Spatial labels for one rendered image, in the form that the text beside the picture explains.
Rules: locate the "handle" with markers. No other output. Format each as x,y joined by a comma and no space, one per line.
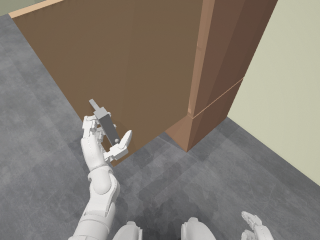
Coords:
106,123

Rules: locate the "robot left forearm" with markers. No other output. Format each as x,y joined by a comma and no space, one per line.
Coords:
97,218

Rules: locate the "robot left shin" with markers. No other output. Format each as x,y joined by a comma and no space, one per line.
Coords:
131,223

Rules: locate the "left robot hand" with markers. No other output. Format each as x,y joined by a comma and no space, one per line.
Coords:
93,149

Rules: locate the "robot left thigh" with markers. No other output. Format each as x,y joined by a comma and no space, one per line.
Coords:
129,232

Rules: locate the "right robot hand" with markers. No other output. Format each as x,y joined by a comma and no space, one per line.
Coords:
260,232

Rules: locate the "cupboard door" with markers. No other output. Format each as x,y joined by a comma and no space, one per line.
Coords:
135,58

